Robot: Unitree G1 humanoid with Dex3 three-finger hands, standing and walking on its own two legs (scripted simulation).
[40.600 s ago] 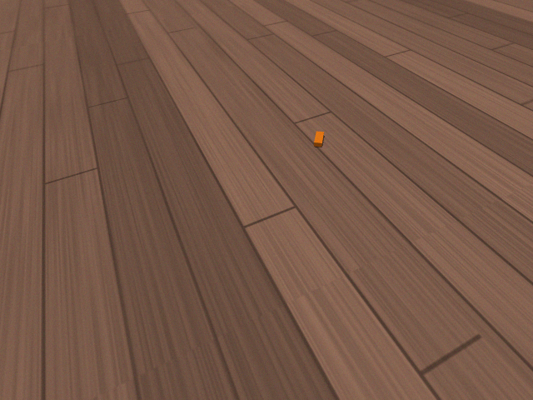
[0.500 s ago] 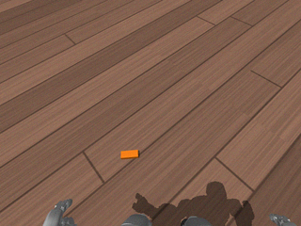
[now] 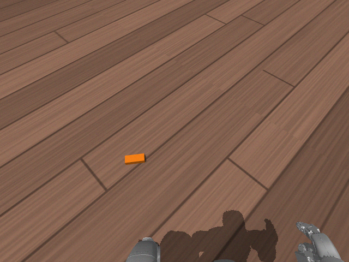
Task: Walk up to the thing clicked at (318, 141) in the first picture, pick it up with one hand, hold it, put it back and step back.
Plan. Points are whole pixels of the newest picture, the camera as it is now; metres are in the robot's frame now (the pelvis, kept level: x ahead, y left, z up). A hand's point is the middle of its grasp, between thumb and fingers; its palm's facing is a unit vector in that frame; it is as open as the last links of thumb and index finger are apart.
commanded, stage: step back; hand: left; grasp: from above
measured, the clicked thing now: (135, 159) +0.70 +0.31 -0.73
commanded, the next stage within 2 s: none
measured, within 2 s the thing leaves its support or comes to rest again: neither
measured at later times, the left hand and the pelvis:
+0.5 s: hand out of the picture -0.04 +0.25 -0.13, palm faces +0.09 -0.93 -0.36, open 7.4 cm; pelvis -0.16 -0.02 +0.01, yaw +6 degrees
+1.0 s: hand out of the picture -0.27 +0.21 -0.11, palm faces +0.08 -0.88 -0.47, open 7.4 cm; pelvis -0.33 -0.08 +0.01, yaw +6 degrees
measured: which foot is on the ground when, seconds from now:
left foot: down 0.00-0.02, up 0.04-0.34, down 0.36-0.74, up 0.76-1.00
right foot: down 0.00-0.38, up 0.40-0.68, down 0.70-1.00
